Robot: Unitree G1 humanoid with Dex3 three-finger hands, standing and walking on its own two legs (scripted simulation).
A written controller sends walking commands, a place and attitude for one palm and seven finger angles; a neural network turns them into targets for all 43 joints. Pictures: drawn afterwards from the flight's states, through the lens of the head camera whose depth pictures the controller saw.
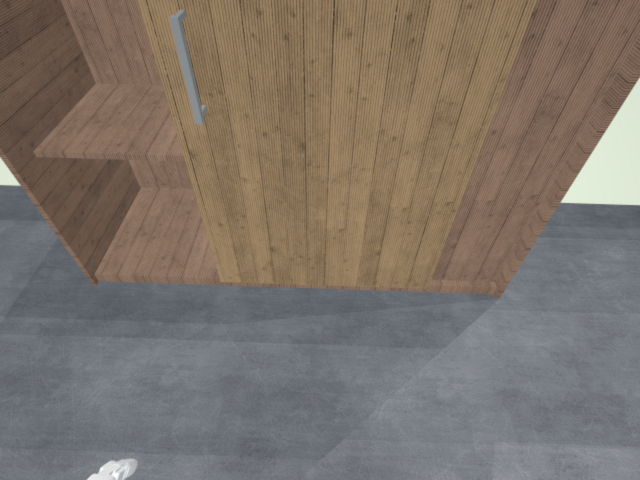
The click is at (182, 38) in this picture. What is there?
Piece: wardrobe's sliding door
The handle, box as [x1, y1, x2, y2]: [169, 10, 206, 123]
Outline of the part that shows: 179,10 175,15 171,15 169,19 195,123 202,123 203,115 206,108 205,105 201,105 199,103 181,21 185,16 184,10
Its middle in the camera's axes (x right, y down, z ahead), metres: -0.28 -0.36 +0.84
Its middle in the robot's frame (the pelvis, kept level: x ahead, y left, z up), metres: +0.87 +0.34 +0.10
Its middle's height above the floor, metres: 0.87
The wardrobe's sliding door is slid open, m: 0.49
